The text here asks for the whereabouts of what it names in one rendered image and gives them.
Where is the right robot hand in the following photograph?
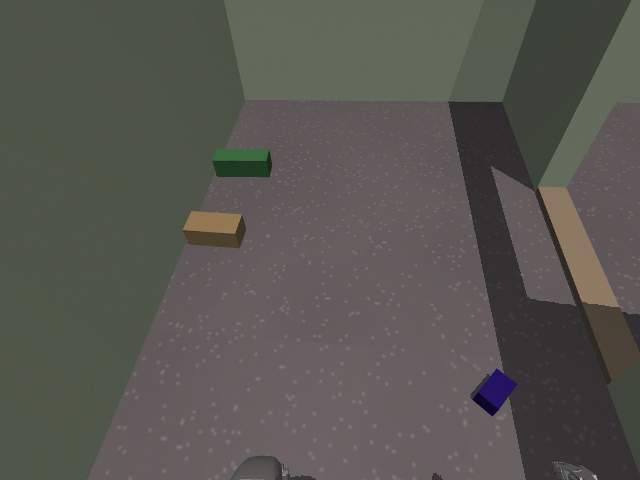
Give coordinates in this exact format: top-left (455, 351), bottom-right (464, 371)
top-left (550, 461), bottom-right (597, 480)

